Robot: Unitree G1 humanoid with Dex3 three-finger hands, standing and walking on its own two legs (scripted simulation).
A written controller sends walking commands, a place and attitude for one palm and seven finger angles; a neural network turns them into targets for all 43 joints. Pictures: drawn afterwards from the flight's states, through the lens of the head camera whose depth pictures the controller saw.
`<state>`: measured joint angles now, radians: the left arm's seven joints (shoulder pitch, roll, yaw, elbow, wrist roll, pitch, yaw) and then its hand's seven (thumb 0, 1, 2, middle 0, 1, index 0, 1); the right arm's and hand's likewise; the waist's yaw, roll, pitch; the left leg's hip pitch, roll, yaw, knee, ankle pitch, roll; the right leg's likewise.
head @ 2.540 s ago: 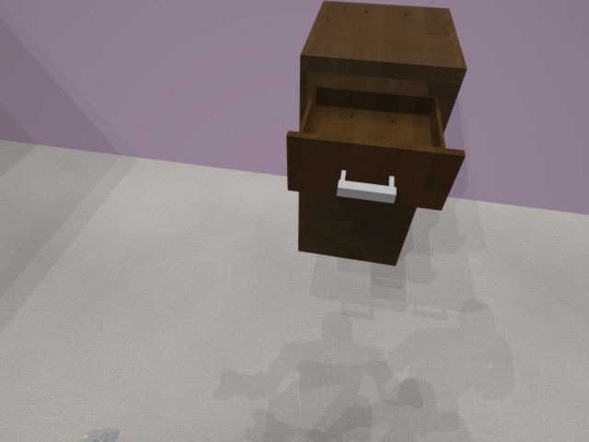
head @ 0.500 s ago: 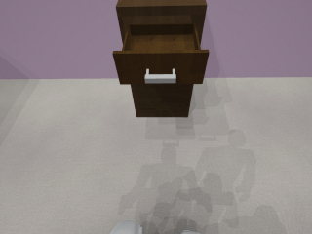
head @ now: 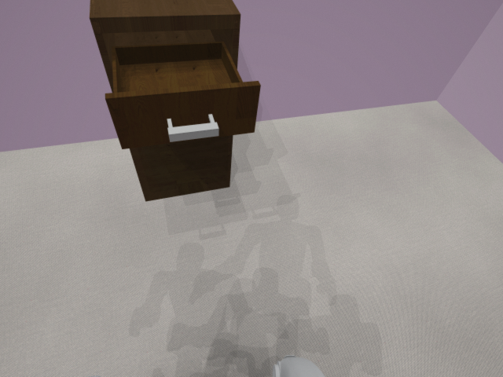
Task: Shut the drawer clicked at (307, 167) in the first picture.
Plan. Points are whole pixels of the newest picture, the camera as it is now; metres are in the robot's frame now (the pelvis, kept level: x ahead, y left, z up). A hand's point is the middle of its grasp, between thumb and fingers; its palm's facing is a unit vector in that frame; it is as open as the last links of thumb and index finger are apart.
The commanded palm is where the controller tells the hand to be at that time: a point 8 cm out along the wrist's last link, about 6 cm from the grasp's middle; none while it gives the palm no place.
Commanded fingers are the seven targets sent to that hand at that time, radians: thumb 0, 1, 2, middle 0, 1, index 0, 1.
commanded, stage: walk to a spot facing it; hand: left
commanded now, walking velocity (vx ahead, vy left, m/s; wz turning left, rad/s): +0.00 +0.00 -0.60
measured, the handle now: (192, 126) +0.67 +0.21 -0.05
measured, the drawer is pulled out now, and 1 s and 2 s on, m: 0.30 0.30 0.30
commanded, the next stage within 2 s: turn to face it in 1.06 s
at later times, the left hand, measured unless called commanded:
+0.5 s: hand (179, 367) +0.15 +0.13 -0.16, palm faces -0.30 -0.93 -0.21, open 7.4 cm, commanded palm none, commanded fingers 0.00 0.90 0.90 -0.20 -0.30 -0.20 -0.30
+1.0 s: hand (246, 294) +0.30 +0.02 -0.17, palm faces -0.63 -0.77 -0.11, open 7.4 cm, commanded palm none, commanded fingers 0.00 0.90 0.90 -0.20 -0.30 -0.20 -0.30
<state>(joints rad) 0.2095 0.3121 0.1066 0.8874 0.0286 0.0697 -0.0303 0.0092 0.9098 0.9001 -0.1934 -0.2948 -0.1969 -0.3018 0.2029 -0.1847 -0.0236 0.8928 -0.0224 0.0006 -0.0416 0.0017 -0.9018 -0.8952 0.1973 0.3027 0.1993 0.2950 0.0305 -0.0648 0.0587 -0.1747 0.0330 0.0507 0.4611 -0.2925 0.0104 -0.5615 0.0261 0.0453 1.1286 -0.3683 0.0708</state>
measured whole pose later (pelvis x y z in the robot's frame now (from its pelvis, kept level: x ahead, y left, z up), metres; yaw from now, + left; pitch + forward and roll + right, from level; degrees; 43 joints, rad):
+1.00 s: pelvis +0.11 -0.06 +0.00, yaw -37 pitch -1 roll -1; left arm 0.13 0.20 0.08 0.95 0.03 0.06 -0.07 0.01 0.91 0.90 -0.19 -0.29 -0.19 -0.30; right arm 0.46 -0.12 -0.02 1.04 -0.03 -0.06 -0.03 0.00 -0.90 -0.90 0.20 0.30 0.20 0.29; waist -0.05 -0.04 0.09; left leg 0.04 0.11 0.35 0.37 -0.36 -0.03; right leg -0.62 -0.10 -0.11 0.85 -0.18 0.02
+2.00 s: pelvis +0.21 -0.17 +0.00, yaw -21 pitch +0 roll -2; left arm 0.18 0.24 0.09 0.95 0.02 0.06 0.02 0.01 0.91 0.90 -0.19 -0.29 -0.20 -0.30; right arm 0.22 -0.19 -0.07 0.96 -0.02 0.03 -0.01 0.00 -0.90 -0.89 0.20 0.30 0.20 0.30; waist -0.02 0.00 0.05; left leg -0.30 -0.04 -0.06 0.46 -0.16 0.06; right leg -0.40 -0.06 0.01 0.89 -0.40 0.09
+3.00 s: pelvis +0.17 -0.18 -0.01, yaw +12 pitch -1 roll +1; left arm 0.16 0.21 0.05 0.87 0.01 0.03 0.02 0.01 0.91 0.90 -0.19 -0.30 -0.20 -0.30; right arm 0.21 -0.21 -0.06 0.93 -0.02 0.05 0.00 0.00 -0.90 -0.90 0.20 0.30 0.20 0.30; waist -0.03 0.02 0.06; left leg -0.30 -0.08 -0.11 0.55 -0.24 0.01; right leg -0.27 -0.02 -0.02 0.60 -0.31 0.06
